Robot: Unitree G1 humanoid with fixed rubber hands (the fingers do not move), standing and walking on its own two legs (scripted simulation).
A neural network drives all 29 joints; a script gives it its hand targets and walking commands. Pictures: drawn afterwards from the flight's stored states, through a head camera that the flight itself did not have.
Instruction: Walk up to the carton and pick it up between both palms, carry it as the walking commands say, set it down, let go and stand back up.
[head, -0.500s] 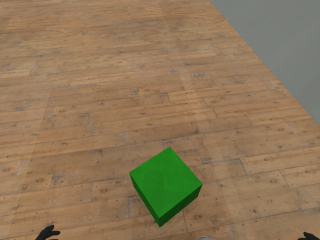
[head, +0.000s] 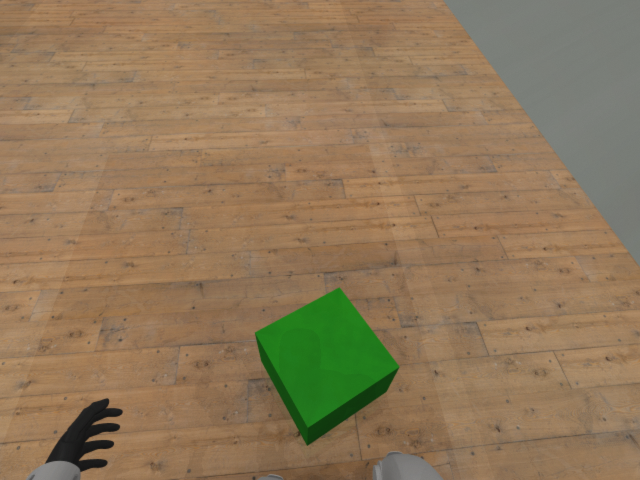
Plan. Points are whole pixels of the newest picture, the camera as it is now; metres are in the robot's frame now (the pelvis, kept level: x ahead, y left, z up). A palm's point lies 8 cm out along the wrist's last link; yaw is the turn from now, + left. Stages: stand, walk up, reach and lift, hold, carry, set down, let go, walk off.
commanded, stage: walk up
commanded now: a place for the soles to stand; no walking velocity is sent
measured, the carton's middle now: (323, 363) +0.51 -0.01 -0.64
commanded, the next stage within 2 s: none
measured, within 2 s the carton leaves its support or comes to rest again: neither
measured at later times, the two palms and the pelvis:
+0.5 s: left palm out of the picture +0.04 +0.14 -0.05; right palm out of the picture +0.16 -0.56 -0.05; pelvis +0.02 -0.22 +0.02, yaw +14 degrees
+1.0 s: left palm out of the picture +0.05 +0.01 -0.07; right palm out of the picture +0.27 -0.66 -0.08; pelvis +0.09 -0.34 +0.00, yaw +22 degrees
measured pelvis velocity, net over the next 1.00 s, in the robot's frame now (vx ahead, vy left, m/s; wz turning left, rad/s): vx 0.09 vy -0.34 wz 0.39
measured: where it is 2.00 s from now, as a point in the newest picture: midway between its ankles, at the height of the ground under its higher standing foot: outside the picture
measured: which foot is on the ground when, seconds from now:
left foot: down 0.00-0.26, up 0.28-0.72, down 0.74-0.92, up 0.94-1.00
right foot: up 0.00-0.24, down 0.26-0.70, up 0.72-0.90, down 0.92-1.00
